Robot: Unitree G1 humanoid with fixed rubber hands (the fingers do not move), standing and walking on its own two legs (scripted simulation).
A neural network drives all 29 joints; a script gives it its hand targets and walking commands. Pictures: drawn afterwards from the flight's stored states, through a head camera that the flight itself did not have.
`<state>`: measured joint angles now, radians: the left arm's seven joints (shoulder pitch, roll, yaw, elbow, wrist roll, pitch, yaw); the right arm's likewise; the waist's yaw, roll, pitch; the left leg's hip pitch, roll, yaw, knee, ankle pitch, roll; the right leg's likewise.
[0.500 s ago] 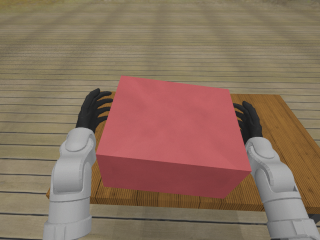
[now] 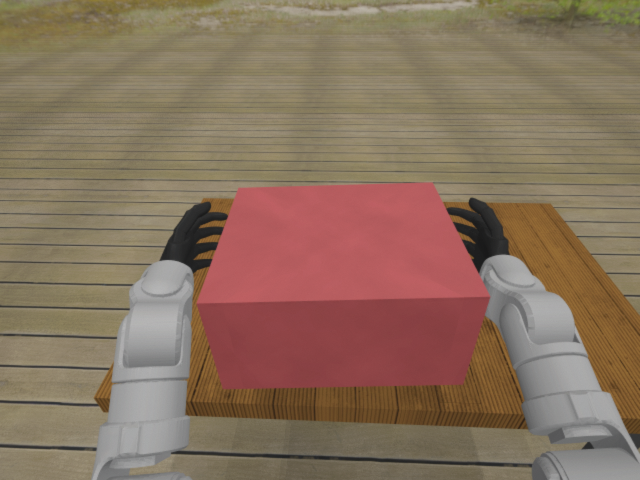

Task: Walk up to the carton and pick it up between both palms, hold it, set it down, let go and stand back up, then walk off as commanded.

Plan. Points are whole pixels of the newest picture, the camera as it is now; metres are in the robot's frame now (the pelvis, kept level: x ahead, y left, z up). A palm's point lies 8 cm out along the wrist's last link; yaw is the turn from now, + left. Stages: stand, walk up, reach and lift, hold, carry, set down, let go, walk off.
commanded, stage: hold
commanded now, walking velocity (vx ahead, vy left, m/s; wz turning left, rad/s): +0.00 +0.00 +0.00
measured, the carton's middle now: (338, 275) +0.35 +0.00 +0.13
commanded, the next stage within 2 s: none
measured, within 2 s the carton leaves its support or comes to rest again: neither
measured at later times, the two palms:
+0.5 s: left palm (174, 253) +0.32 +0.19 +0.20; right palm (491, 259) +0.33 -0.18 +0.17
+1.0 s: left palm (177, 252) +0.33 +0.19 +0.19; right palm (483, 252) +0.35 -0.18 +0.17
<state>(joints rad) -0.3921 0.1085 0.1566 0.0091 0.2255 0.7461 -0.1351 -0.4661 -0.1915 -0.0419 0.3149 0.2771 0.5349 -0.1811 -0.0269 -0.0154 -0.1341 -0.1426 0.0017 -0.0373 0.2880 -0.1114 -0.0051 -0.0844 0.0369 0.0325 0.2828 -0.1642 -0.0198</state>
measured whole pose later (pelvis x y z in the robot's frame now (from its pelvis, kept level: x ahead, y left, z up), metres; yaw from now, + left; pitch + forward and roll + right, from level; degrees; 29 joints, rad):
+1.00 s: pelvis +0.01 +0.00 +0.00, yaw +0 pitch -3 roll +0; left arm -0.41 0.08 0.20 -0.04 0.28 0.79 -0.14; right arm -0.50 -0.19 -0.03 0.32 0.28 0.56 -0.18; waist -0.03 -0.01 -0.11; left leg -0.10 0.00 -0.04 0.29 -0.13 -0.01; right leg -0.04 0.04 0.03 0.27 -0.18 -0.02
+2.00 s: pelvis +0.00 +0.00 +0.00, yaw +0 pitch -4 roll +0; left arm -0.43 0.07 0.21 -0.01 0.26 0.73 -0.13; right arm -0.46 -0.19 -0.01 0.31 0.28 0.51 -0.19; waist -0.03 -0.02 -0.09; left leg -0.10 0.00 -0.04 0.29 -0.12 -0.01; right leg -0.03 0.04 0.03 0.27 -0.16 -0.02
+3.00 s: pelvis +0.00 +0.00 +0.00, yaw +0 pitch -4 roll +0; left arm -0.46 0.06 0.24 -0.01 0.29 0.75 -0.12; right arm -0.49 -0.19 0.00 0.31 0.28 0.56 -0.19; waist -0.03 -0.03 -0.09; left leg -0.09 0.00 -0.04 0.29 -0.12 -0.01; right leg -0.02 0.04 0.03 0.26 -0.16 -0.02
